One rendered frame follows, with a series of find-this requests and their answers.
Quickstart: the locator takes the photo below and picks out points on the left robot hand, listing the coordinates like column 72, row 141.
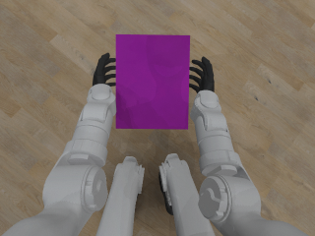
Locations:
column 100, row 76

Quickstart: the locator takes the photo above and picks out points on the robot right upper arm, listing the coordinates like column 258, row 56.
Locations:
column 233, row 205

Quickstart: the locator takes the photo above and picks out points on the robot right foot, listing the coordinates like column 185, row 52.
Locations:
column 167, row 206

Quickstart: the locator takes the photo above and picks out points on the robot left forearm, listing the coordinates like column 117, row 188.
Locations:
column 89, row 142

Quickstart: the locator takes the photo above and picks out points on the right robot hand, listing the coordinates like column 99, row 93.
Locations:
column 207, row 81

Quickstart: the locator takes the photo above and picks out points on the robot left upper arm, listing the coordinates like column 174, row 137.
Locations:
column 72, row 193

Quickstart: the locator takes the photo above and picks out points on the robot right forearm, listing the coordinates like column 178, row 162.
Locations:
column 217, row 154

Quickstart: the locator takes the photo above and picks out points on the carton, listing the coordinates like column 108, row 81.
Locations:
column 152, row 81

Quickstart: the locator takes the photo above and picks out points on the right robot thigh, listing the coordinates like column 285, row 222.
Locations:
column 177, row 181

